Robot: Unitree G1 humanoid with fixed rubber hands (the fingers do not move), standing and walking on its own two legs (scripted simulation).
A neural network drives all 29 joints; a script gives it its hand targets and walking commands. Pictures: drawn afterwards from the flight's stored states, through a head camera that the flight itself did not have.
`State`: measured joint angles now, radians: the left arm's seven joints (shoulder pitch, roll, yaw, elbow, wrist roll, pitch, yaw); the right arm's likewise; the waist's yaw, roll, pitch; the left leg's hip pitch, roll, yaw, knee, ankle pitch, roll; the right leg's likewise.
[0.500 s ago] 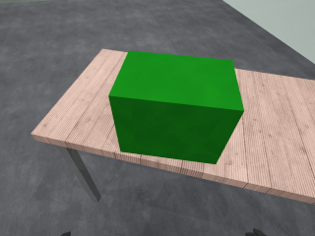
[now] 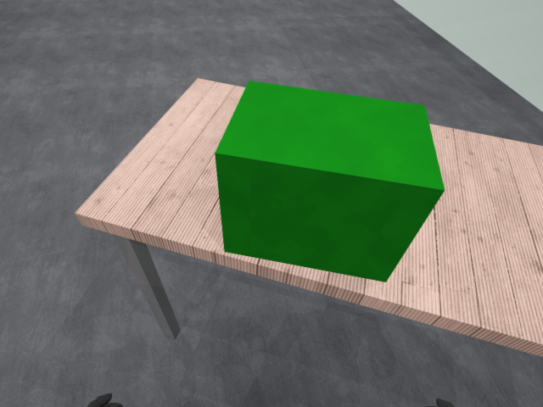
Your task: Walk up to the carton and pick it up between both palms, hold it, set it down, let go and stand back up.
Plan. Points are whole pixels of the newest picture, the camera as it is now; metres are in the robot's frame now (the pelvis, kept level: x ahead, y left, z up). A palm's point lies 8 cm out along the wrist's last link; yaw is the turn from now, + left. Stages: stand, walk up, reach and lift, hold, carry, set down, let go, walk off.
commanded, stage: walk up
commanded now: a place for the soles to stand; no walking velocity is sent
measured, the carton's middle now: (318, 183) +0.47 -0.06 +0.08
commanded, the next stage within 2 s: reach and lift in 0.44 s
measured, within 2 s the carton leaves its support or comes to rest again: neither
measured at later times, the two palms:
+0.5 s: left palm out of the picture +0.08 +0.28 -0.10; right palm out of the picture +0.12 -0.27 -0.08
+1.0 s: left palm (106, 369) +0.20 +0.25 -0.05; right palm (467, 391) +0.18 -0.26 -0.03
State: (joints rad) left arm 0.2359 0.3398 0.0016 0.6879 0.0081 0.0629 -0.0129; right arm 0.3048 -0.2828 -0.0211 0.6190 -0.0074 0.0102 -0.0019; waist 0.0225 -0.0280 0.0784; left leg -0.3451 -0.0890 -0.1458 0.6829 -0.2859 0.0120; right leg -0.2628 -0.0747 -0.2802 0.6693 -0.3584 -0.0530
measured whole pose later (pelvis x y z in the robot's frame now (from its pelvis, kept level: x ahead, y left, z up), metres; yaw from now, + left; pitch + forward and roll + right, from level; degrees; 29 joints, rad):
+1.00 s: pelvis +0.03 -0.03 +0.02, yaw -7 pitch -3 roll +1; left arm 0.24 0.33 0.14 0.39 -0.06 0.19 0.00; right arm 0.21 -0.17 0.02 0.55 0.03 -0.17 -0.01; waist 0.07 -0.10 0.09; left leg -0.13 0.03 0.03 0.38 -0.19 -0.04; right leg -0.12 0.04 -0.11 0.43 -0.26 -0.08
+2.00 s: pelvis +0.03 +0.01 +0.03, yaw -10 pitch -2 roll +0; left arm 0.11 0.31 -0.01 0.21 -0.27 -0.01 0.05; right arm 0.16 -0.28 -0.07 0.21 0.30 -0.03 0.07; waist 0.05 -0.03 0.01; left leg -0.12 0.00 0.07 0.32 -0.17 0.01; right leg -0.12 0.03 -0.03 0.33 -0.19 -0.04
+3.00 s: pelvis +0.03 +0.01 +0.03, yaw -10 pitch +4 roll +0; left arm -0.48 0.40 0.22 0.10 -0.23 0.65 0.01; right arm -0.47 -0.54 0.00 0.31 0.53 0.39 0.02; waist -0.03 -0.04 -0.03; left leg -0.23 0.01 0.05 0.33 -0.16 0.01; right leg -0.21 0.05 0.00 0.31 -0.16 -0.04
